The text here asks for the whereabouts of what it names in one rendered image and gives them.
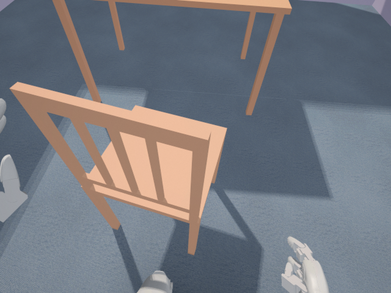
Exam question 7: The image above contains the robot left shin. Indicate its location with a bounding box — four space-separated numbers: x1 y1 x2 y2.
153 271 166 276

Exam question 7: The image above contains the robot left hand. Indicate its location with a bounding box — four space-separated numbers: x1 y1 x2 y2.
0 98 27 222

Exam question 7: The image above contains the table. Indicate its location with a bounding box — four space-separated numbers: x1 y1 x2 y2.
53 0 292 115

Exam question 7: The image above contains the left robot thigh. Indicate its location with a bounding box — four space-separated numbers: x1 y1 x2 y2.
137 274 173 293

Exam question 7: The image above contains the robot right hand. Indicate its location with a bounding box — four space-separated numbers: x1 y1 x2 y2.
282 236 329 293

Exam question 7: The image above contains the chair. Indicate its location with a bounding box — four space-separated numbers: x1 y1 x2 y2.
10 82 227 255

